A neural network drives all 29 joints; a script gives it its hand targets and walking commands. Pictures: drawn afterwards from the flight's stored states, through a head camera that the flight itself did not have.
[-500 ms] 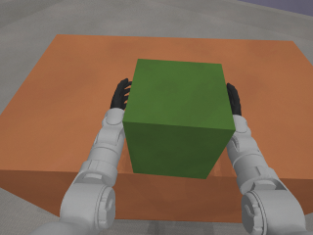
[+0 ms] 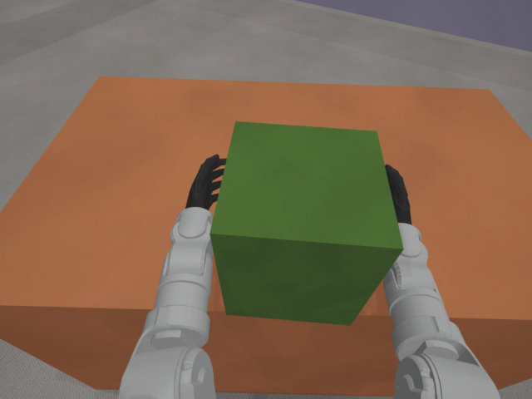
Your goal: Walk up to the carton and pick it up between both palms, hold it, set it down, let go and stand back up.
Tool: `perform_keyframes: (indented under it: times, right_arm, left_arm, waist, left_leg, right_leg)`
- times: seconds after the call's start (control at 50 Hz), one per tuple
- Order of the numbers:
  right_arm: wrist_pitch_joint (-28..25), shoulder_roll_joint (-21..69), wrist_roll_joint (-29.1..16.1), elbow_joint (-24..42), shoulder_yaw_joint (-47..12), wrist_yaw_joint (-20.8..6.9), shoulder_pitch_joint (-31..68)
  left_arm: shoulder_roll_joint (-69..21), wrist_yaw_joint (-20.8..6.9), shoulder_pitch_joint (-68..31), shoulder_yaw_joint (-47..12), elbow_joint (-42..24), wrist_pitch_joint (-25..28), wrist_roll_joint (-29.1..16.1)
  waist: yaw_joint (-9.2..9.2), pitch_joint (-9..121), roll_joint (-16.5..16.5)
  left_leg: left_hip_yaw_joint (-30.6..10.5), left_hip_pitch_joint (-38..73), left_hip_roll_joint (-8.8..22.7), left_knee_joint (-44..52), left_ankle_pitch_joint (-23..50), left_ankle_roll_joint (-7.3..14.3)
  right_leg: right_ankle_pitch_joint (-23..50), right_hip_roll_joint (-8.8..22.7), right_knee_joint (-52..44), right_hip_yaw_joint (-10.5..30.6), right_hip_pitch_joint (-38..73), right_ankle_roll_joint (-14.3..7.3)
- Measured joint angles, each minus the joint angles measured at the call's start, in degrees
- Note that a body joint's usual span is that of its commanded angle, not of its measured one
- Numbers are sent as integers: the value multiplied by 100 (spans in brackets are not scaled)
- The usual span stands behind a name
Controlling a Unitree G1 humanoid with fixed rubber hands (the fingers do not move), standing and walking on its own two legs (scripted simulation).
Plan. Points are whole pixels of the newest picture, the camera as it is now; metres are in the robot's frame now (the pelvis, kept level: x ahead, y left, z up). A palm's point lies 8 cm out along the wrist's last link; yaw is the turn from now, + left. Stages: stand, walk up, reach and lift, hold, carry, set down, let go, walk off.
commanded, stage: reach and lift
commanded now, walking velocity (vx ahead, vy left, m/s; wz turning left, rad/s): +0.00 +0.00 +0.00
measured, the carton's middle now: (296, 229) +0.35 -0.04 +0.06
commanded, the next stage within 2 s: none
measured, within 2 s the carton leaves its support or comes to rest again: leaves its support in 0.78 s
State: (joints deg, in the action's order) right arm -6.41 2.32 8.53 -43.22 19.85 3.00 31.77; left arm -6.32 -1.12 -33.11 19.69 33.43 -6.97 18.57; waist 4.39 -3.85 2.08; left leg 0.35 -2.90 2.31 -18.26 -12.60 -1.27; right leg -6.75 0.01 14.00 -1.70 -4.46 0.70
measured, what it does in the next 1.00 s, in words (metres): stands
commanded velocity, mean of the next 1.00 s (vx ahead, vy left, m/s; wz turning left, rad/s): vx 0.00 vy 0.00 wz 0.00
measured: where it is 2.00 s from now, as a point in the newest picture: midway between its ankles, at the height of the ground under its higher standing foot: outside the picture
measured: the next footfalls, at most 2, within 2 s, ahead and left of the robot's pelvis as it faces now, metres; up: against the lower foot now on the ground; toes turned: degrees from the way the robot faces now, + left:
none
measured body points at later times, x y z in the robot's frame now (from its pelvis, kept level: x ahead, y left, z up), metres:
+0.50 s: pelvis +0.00 +0.00 +0.00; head +0.02 +0.03 +0.45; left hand +0.40 +0.11 +0.08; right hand +0.37 -0.19 +0.08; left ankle -0.03 +0.13 -0.75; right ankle +0.01 -0.13 -0.75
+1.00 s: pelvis -0.02 +0.00 +0.00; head -0.01 +0.02 +0.45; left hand +0.39 +0.11 +0.12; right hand +0.36 -0.19 +0.11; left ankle -0.03 +0.13 -0.75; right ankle +0.01 -0.13 -0.75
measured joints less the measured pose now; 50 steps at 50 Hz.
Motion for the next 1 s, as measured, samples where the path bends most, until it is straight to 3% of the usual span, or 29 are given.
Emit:
perform_keyframes:
  times: [0.4,0.68,0.86,1.0]
  right_arm:
    - [-115,-79,-260,173,-373,145,-214]
    - [-197,-92,-311,84,-383,182,-220]
    - [-742,-267,-369,-154,-426,340,-18]
    - [-585,-344,-359,-357,-448,399,248]
  left_arm:
    - [-27,45,258,-300,-639,-444,37]
    - [-3,69,224,-332,-555,-441,4]
    - [6,204,-120,-384,-370,-77,2]
    - [58,194,-419,-257,-135,-211,49]
  waist:
    - [41,-31,59]
    - [14,63,66]
    - [-18,45,13]
    - [0,34,108]
  left_leg:
    - [-30,-29,-3,-48,-51,13]
    - [-62,-157,-8,-60,-6,2]
    - [-99,-248,-16,-90,66,0]
    - [-95,-142,-39,59,209,11]
  right_leg:
    - [-15,4,-28,-34,16,6]
    - [10,10,-9,-68,-99,-11]
    - [102,18,-35,-102,-152,-14]
    - [189,39,-84,-101,-91,-21]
